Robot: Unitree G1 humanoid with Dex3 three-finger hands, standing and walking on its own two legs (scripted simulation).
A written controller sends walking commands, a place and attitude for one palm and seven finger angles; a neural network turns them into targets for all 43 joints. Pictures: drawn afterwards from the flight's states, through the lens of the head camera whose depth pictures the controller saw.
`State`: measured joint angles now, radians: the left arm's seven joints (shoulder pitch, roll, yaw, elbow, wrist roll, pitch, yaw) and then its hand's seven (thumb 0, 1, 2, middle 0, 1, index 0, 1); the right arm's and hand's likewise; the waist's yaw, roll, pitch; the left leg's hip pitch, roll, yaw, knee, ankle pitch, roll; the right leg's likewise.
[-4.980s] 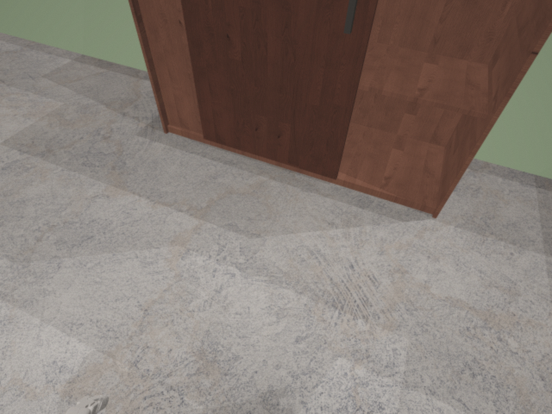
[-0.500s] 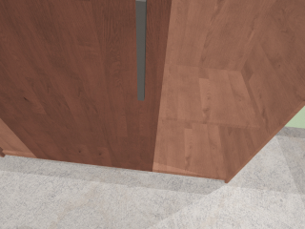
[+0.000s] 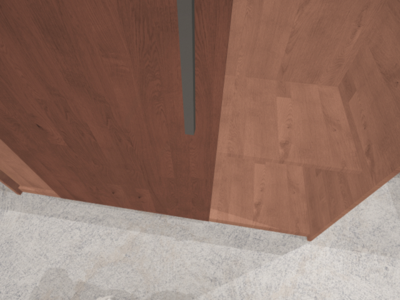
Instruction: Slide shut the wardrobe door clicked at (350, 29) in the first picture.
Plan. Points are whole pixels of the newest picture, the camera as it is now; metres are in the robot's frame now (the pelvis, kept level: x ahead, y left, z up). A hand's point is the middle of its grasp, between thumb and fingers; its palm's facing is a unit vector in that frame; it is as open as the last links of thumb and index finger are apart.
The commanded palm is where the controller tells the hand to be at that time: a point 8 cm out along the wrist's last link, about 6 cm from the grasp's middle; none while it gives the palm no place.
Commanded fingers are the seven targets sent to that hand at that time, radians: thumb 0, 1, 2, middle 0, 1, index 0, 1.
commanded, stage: come to a stop and stand still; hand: left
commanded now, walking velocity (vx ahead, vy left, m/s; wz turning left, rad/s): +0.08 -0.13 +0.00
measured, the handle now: (190, 73) +0.51 +0.06 +0.17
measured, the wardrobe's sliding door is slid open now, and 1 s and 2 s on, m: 0.50 0.50 0.50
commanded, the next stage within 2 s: look again from close up in 1.02 s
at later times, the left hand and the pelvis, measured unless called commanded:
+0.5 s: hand out of the picture -0.01 +0.17 -0.17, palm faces -0.01 -0.98 -0.21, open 7.4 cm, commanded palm none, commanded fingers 0.00 0.90 0.90 -0.20 -0.30 -0.20 -0.30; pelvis +0.00 +0.00 +0.00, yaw +0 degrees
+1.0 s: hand out of the picture +0.01 +0.15 -0.17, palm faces +0.02 -0.97 -0.22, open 7.4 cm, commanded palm none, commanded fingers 0.00 0.90 0.90 -0.20 -0.30 -0.20 -0.30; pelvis +0.01 -0.03 +0.00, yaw -1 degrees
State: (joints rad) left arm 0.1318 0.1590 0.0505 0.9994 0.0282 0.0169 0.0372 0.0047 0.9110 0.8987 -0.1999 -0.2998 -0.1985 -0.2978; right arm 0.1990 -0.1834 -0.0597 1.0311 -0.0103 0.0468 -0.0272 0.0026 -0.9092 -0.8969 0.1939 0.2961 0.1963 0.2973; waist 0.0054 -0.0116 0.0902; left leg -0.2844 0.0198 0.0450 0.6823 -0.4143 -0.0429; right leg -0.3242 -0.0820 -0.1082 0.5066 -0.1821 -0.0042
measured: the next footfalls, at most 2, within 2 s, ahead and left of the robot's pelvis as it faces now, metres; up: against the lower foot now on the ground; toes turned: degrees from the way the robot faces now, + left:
left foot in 0.04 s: +0.03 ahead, +0.13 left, +0.00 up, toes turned +3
right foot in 0.36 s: +0.00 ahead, -0.10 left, +0.00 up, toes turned -3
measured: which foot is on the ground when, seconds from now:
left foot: up 0.00-0.02, down 0.04-1.00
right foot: down 0.00-0.06, up 0.08-0.34, down 0.36-1.00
